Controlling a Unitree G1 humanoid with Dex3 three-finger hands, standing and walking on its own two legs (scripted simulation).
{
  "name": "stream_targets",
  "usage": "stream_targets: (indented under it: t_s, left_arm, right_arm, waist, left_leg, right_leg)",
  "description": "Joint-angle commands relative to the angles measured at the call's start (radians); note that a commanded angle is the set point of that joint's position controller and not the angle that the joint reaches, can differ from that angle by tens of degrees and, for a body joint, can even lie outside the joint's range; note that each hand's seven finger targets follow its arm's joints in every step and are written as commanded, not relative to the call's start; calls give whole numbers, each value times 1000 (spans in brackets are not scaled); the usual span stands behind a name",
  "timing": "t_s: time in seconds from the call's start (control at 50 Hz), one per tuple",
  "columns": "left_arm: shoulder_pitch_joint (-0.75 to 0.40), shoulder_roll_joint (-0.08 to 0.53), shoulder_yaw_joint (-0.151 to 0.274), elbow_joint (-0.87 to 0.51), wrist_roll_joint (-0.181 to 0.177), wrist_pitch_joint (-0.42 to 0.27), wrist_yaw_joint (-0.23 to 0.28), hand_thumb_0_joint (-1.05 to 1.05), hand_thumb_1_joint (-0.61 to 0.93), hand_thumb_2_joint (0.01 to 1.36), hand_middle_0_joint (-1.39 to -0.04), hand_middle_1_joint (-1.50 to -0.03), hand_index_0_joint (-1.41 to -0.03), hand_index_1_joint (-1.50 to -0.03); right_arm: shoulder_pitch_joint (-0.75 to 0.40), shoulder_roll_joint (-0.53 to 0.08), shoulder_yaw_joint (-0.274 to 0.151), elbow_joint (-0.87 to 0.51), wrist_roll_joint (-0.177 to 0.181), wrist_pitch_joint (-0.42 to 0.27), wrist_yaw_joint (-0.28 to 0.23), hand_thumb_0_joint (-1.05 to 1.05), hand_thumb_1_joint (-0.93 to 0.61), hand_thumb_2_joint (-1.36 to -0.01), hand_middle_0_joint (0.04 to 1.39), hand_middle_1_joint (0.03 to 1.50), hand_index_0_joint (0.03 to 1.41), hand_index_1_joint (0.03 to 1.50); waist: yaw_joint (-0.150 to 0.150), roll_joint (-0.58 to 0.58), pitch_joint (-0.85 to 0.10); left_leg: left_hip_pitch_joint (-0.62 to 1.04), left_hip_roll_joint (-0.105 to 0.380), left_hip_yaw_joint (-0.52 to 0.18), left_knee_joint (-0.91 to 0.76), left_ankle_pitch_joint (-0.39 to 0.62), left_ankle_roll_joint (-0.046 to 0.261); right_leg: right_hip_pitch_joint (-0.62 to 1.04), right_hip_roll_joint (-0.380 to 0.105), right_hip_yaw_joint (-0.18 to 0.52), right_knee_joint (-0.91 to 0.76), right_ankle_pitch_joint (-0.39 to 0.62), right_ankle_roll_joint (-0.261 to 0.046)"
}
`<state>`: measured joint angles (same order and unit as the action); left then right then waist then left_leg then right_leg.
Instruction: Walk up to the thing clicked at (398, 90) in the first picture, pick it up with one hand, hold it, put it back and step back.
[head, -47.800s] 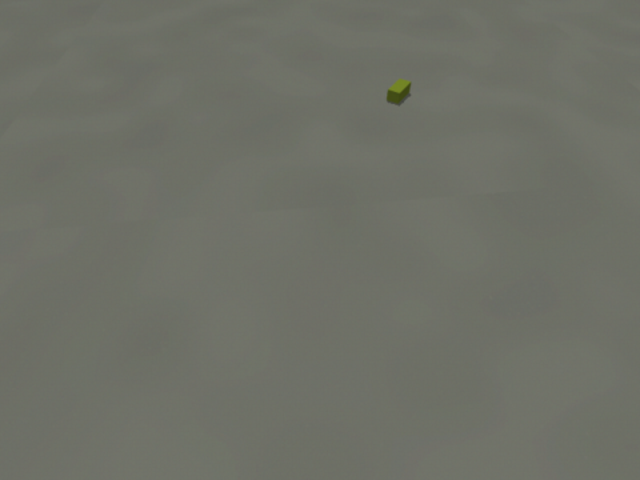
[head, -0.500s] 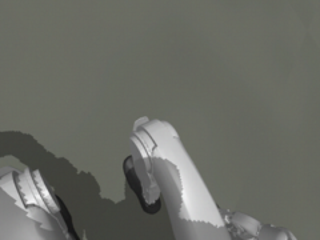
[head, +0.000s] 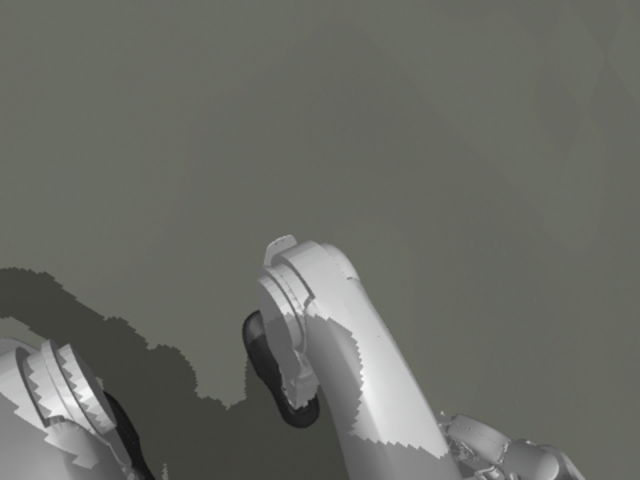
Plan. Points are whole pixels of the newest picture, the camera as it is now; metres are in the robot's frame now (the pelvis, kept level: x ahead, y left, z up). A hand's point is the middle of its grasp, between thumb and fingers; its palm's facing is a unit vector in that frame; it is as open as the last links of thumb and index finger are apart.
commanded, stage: rest palm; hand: left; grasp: from above
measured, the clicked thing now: out of the picture +0.39 +0.36 -0.28
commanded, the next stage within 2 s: close in 0.36 s
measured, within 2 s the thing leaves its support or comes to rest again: neither
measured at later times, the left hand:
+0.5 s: hand out of the picture +0.40 +0.34 -0.25, palm faces +0.14 -0.46 -0.87, open 13.3 cm
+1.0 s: hand out of the picture +0.40 +0.35 -0.25, palm faces +0.17 -0.46 -0.87, open 11.6 cm
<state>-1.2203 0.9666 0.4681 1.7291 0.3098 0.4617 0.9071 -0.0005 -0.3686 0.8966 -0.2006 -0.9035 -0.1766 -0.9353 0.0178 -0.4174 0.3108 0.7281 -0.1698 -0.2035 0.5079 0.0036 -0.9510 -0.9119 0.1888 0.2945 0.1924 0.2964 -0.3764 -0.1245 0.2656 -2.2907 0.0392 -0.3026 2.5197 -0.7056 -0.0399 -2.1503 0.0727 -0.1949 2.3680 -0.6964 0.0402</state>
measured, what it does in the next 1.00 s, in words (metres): stands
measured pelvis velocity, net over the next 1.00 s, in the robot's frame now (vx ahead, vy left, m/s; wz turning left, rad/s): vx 0.00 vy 0.00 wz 0.00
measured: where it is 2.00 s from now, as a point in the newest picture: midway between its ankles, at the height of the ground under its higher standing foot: (215, 430)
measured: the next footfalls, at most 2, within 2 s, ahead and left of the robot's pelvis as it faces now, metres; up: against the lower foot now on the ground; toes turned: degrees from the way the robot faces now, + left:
none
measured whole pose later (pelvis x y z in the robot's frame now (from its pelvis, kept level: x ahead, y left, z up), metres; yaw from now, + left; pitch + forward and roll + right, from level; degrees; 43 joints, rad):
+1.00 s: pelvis +0.00 +0.00 -0.01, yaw +0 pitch +25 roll -14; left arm -1.18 0.98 0.45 1.73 0.23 0.44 0.92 0.00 -0.11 0.75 -0.34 -0.76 -0.36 -0.79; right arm 0.03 -0.45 0.33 0.70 -0.16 -0.21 0.52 0.00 -0.94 -0.91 0.19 0.29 0.19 0.30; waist -0.38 -0.13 0.26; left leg -2.28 0.03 -0.31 2.55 -0.73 -0.04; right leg -2.14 0.07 -0.20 2.39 -0.72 0.04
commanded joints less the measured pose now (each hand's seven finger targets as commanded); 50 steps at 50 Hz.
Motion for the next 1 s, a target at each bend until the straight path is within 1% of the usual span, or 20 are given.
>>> stream_targets:
  t_s: [0.0,0.14,0.18,0.24,0.3,0.36,0.42,0.44,0.46,0.48,0.5,0.52,0.54,0.56,0.58,0.66,0.72,0.76,0.9,0.98]
  left_arm:
    - [-205,185,-17,-86,-4,-7,35,0,-412,911,-173,-918,-143,-953]
    - [-207,202,-23,-104,9,-12,25,0,-365,890,-216,-886,-184,-923]
    - [-198,206,-26,-98,31,-13,25,0,-387,897,-196,-901,-165,-937]
    - [-167,180,-27,-88,7,-12,25,0,-380,902,-197,-903,-167,-938]
    - [-178,195,-22,-94,14,-13,31,0,-388,902,-192,-907,-162,-942]
    - [-172,189,-17,-99,-14,-19,30,0,-393,904,-190,-904,-158,-941]
    - [-172,190,-17,-110,-29,-19,32,0,-380,896,-198,-898,-167,-935]
    - [-170,201,-7,-101,-22,-20,38,0,-374,896,-199,-902,-169,-937]
    - [-158,193,-6,-98,-32,-22,37,0,-294,862,-279,-880,-249,-909]
    - [-153,210,0,-93,-15,-24,37,0,-214,839,-308,-852,-286,-880]
    - [-147,186,-9,-85,-25,-24,33,0,-146,893,-355,-879,-331,-909]
    - [-165,198,-6,-90,-22,-24,34,0,-141,862,-359,-854,-335,-883]
    - [-165,185,-21,-85,-26,-23,24,0,-126,867,-368,-858,-345,-887]
    - [-169,191,-9,-82,-29,-25,24,0,-145,826,-346,-833,-326,-858]
    - [-169,176,-25,-86,-36,-25,20,0,-149,821,-344,-829,-323,-855]
    - [-149,172,-24,-62,-32,-27,26,0,-140,754,-354,-775,-337,-798]
    - [-171,180,-19,-71,-41,-28,24,0,-115,770,-380,-779,-360,-805]
    - [-158,158,-25,-68,-52,-29,27,0,-124,753,-374,-765,-354,-792]
    - [-170,155,-23,-67,-78,-31,28,0,-115,728,-388,-736,-365,-765]
    - [-159,164,-20,-61,-71,-34,23,0,-110,736,-398,-739,-374,-769]
  right_arm:
    - [229,-343,-74,18,1,4,9,0,-936,-916,199,301,199,301]
    - [200,-345,-73,30,1,6,1,0,-937,-917,199,301,199,301]
    - [213,-342,-77,48,0,4,2,0,-937,-917,199,301,199,301]
    - [214,-352,-79,21,3,3,6,0,-934,-915,199,301,199,301]
    - [227,-350,-79,38,2,3,6,0,-936,-916,199,301,199,301]
    - [211,-346,-74,27,2,0,5,0,-937,-917,199,301,199,301]
    - [209,-355,-74,19,-1,1,6,0,-936,-916,199,301,199,301]
    - [211,-355,-75,29,0,1,6,0,-934,-916,199,301,199,301]
    - [208,-353,-73,16,2,2,8,0,-927,-913,199,301,200,301]
    - [217,-350,-69,22,-1,2,5,0,-926,-912,199,301,200,301]
    - [220,-351,-69,14,1,4,7,0,-926,-912,199,301,200,301]
    - [211,-349,-67,18,3,4,7,0,-924,-912,199,301,200,301]
    - [202,-351,-68,27,2,2,7,0,-925,-912,199,301,200,301]
    - [207,-350,-66,26,4,0,5,0,-923,-911,200,301,200,301]
    - [197,-358,-69,17,5,-1,5,0,-922,-911,199,301,200,301]
    - [206,-365,-71,16,6,-1,8,0,-921,-910,199,301,200,301]
    - [205,-359,-66,18,8,0,8,0,-924,-911,199,301,200,301]
    - [218,-365,-65,3,5,-1,12,0,-923,-911,199,301,200,301]
    - [202,-373,-62,-8,9,-2,16,0,-924,-912,199,301,200,301]
    - [204,-374,-65,4,14,-1,15,0,-926,-912,199,301,200,301]
  waist:
    - [-69,475,-702]
    - [-68,487,-676]
    - [-65,484,-673]
    - [-67,480,-687]
    - [-68,469,-697]
    - [-69,456,-687]
    - [-74,459,-682]
    - [-65,472,-682]
    - [-66,471,-677]
    - [-65,469,-682]
    - [-73,462,-682]
    - [-66,462,-674]
    - [-77,460,-671]
    - [-72,458,-662]
    - [-80,466,-655]
    - [-80,448,-662]
    - [-75,453,-665]
    - [-88,441,-672]
    - [-86,454,-653]
    - [-82,450,-657]
  left_leg:
    - [509,26,107,-221,164,48]
    - [491,27,125,-221,147,47]
    - [458,24,134,-216,146,51]
    - [515,26,114,-220,182,43]
    - [484,25,118,-217,175,49]
    - [485,25,119,-211,170,50]
    - [505,24,113,-209,175,50]
    - [498,28,113,-216,155,48]
    - [508,26,112,-211,160,49]
    - [483,27,119,-208,146,52]
    - [480,23,120,-208,159,50]
    - [462,25,120,-208,140,52]
    - [468,22,128,-205,142,49]
    - [465,23,120,-212,135,49]
    - [491,24,113,-212,142,45]
    - [483,22,109,-209,136,49]
    - [474,22,107,-213,143,48]
    - [480,19,111,-196,181,50]
    - [502,17,99,-205,145,45]
    - [474,18,111,-207,143,45]
  right_leg:
    - [350,2,-108,-220,328,-34]
    - [334,1,-101,-232,317,-31]
    - [345,8,-95,-249,324,-29]
    - [346,6,-110,-224,341,-29]
    - [366,12,-107,-237,354,-28]
    - [358,8,-104,-236,341,-25]
    - [355,1,-111,-220,341,-24]
    - [351,4,-112,-221,327,-30]
    - [351,0,-110,-218,330,-28]
    - [359,9,-102,-233,326,-31]
    - [366,6,-104,-227,337,-29]
    - [344,7,-102,-235,316,-32]
    - [344,5,-102,-235,321,-25]
    - [329,5,-106,-233,306,-30]
    - [320,1,-111,-221,311,-26]
    - [335,9,-114,-226,311,-29]
    - [321,5,-113,-223,315,-30]
    - [355,7,-109,-222,352,-22]
    - [322,-2,-122,-202,307,-25]
    - [329,7,-117,-217,317,-26]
